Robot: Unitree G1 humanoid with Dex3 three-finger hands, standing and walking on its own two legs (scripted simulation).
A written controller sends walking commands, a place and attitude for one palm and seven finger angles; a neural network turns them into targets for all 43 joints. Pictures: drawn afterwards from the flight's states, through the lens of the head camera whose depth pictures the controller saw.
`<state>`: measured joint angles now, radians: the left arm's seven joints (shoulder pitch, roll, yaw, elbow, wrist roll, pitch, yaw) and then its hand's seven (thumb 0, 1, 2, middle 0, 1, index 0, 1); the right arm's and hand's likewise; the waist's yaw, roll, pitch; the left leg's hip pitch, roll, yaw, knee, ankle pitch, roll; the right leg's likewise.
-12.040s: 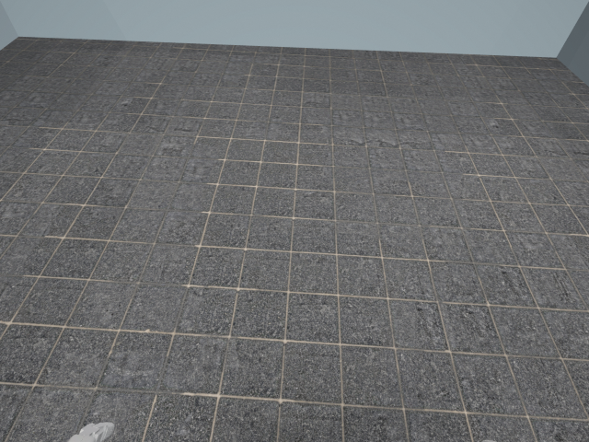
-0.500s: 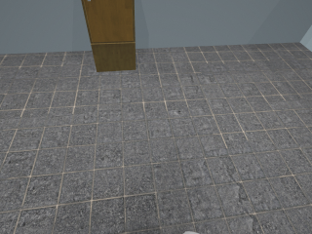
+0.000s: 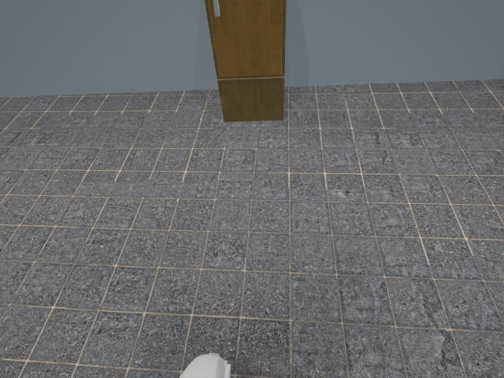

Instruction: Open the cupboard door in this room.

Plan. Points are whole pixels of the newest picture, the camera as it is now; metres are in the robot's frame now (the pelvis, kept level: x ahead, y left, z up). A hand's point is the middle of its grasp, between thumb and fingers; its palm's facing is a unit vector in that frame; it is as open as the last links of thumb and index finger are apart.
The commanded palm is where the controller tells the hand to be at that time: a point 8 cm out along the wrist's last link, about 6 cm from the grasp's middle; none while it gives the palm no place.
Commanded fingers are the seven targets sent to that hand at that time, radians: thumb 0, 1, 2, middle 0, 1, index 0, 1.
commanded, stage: stand and wait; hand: left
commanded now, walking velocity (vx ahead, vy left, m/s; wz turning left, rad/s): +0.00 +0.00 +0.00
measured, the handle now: out of the picture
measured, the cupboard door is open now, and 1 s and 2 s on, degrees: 0 0 0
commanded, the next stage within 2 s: turn or walk to find it in 0.18 s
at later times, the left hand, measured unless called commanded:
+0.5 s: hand out of the picture +0.08 +0.22 -0.18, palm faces +0.16 -0.95 -0.25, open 7.4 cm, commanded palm none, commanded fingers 0.00 0.90 0.90 -0.20 -0.30 -0.20 -0.30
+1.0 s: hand out of the picture -0.01 +0.24 -0.20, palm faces +0.31 -0.92 -0.23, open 7.4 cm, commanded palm none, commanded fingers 0.00 0.90 0.90 -0.20 -0.30 -0.20 -0.30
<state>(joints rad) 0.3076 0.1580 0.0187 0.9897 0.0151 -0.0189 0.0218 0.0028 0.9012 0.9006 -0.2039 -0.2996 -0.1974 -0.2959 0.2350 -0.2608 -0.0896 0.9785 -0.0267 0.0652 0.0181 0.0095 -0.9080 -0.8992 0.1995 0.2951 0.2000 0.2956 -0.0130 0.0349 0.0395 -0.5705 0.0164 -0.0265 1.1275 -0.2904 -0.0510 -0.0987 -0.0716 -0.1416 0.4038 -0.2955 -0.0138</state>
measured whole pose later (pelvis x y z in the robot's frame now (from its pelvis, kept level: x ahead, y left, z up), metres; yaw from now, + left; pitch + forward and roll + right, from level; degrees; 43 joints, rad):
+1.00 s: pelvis +0.03 +0.03 -0.02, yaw +16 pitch +0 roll +0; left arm 0.24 0.24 0.04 1.03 0.01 0.05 0.03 0.00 0.90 0.90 -0.20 -0.30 -0.20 -0.30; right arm 0.17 -0.18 -0.04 1.00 -0.02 0.02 -0.01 0.01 -0.91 -0.90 0.20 0.29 0.20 0.30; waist 0.02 -0.06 0.08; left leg -0.24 0.02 0.07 0.58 -0.34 0.02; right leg -0.35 -0.12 -0.12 0.82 -0.50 0.05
